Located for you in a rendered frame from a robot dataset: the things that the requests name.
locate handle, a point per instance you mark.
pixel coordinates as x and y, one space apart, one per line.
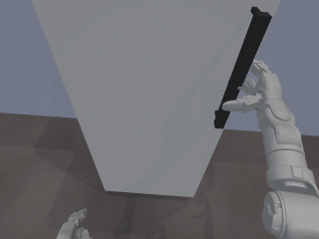
253 38

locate robot right forearm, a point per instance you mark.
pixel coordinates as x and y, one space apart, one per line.
287 168

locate robot right upper arm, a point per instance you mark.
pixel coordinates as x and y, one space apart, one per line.
290 215

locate left robot hand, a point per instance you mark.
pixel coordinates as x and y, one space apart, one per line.
69 229

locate right robot hand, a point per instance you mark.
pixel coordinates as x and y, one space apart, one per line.
267 88

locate fridge door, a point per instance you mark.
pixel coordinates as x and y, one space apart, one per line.
145 78

